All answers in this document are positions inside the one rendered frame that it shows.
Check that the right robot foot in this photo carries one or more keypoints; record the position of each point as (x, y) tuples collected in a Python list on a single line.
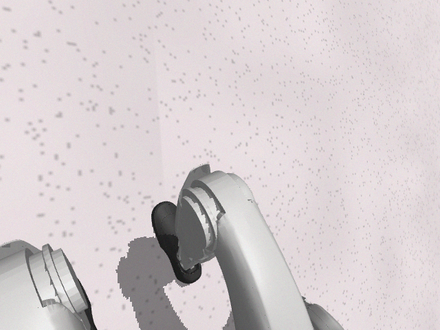
[(163, 220)]

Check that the right robot hand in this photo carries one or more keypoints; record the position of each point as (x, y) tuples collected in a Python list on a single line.
[(320, 318)]

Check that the left robot foot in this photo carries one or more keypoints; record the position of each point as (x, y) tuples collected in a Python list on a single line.
[(88, 310)]

